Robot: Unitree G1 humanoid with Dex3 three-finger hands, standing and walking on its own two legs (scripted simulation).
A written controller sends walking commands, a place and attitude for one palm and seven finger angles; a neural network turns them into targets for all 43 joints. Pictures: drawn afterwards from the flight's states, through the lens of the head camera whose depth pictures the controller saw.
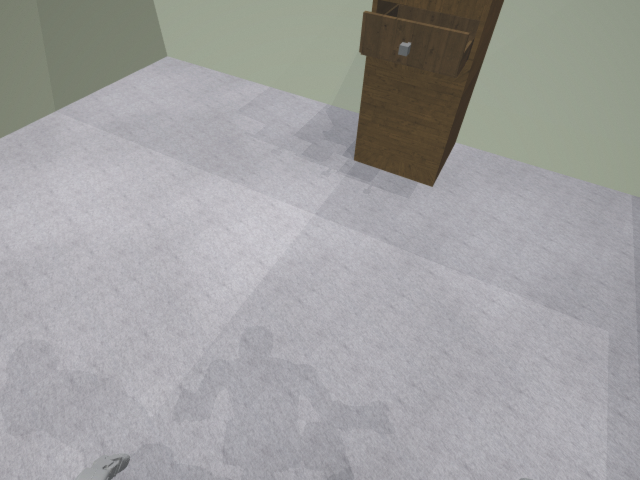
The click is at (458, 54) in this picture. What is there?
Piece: drawer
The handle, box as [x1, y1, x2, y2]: [398, 42, 410, 55]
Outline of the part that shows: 402,42 399,46 398,54 406,55 409,52 410,43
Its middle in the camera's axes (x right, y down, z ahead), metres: +0.31 -0.69 +1.39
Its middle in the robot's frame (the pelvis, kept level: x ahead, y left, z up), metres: +1.51 -0.24 -0.07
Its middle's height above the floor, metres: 0.69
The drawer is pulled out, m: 0.15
